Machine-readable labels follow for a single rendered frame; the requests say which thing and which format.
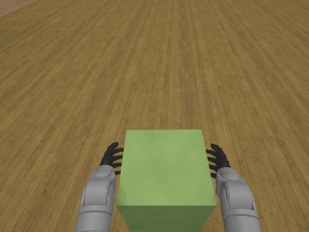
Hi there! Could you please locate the robot right forearm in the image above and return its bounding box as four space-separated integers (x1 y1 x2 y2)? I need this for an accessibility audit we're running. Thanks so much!
215 167 262 232

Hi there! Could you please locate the robot right hand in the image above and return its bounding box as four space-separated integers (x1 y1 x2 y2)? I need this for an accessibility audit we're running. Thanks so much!
206 143 231 179

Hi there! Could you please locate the robot left hand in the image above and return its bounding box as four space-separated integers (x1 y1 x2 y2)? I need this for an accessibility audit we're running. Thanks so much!
99 142 124 175

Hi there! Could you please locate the robot left forearm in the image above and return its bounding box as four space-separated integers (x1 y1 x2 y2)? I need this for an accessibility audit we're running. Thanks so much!
74 164 116 232

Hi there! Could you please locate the carton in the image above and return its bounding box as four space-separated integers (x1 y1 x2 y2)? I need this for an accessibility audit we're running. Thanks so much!
116 130 217 232

